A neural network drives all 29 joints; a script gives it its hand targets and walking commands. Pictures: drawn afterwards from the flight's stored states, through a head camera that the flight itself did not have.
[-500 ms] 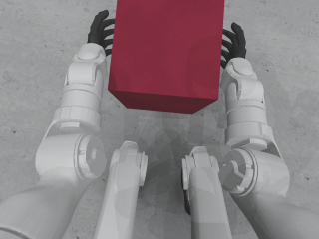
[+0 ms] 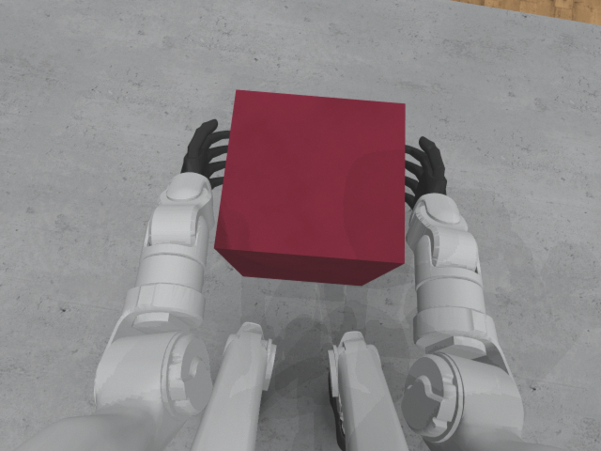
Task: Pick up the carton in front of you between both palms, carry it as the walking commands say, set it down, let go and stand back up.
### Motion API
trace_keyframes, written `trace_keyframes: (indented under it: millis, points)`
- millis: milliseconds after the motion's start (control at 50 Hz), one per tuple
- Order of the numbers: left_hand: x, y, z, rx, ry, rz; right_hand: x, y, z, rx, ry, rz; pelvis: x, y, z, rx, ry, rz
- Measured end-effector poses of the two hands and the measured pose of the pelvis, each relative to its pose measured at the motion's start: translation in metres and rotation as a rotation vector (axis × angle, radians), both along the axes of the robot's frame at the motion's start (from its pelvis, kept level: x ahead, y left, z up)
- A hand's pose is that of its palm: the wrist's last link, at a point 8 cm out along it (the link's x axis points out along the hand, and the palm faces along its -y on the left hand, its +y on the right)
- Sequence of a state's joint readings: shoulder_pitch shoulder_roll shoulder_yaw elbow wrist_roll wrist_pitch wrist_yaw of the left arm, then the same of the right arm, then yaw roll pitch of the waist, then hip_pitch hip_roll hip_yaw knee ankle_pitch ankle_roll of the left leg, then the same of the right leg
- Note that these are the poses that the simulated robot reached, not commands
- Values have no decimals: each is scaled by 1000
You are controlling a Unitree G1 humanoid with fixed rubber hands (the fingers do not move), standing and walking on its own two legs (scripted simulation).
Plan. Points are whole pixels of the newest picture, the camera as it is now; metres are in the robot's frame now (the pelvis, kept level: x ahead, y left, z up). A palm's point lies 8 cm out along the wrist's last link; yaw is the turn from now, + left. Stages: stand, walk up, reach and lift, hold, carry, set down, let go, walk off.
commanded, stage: reach and lift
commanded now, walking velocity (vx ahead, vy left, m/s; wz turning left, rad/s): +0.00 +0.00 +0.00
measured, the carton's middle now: (309, 205) +0.46 +0.01 -0.12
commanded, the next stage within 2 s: hold in 1.88 s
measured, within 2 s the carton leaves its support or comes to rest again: neither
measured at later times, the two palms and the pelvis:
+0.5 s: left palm (157, 163) +0.40 +0.15 +0.11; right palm (509, 190) +0.40 -0.15 +0.11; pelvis +0.04 +0.00 +0.14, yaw +1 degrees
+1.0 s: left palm (64, 135) +0.36 +0.15 +0.23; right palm out of the picture +0.36 -0.15 +0.23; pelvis +0.07 +0.00 +0.21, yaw +1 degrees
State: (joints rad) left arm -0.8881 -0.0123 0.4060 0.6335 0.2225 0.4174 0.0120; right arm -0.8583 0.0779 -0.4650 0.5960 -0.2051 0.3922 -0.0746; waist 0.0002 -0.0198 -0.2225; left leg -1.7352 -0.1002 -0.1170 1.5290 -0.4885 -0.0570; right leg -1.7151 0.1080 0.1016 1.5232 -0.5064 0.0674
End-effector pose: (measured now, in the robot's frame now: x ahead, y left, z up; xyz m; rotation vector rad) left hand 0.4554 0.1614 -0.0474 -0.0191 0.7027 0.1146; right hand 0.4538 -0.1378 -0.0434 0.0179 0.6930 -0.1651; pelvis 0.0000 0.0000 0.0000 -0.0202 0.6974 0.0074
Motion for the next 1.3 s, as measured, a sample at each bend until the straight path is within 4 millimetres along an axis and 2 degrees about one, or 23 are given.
trace_keyframes:
  millis: [360, 560, 720, 860, 980, 1140, 1300]
  points:
    - [-43, -6, 115, -1, -2, 24, -39, -6, 112, 16, -2, 10, 32, -2, 100, 15, -207, 0]
    - [-61, -10, 176, -1, -11, 26, -57, -11, 173, 11, -11, 13, 51, -5, 150, 21, -360, 1]
    - [-77, -10, 222, 7, -12, 27, -71, -11, 219, 7, -12, 22, 67, -6, 183, 23, -504, 3]
    - [-90, -10, 259, 18, -34, 29, -82, -10, 257, -4, -35, 42, 75, -4, 202, 23, -631, 9]
    - [-99, -11, 276, 39, -25, 10, -90, -11, 275, -25, -25, 55, 73, -3, 207, 24, -713, 9]
    - [-104, -12, 274, 32, 4, 10, -97, -13, 273, -23, 4, 47, 60, -3, 206, 24, -749, 5]
    - [-99, -12, 283, 31, -24, 16, -92, -13, 280, -16, -24, 46, 58, -3, 206, 25, -755, 4]
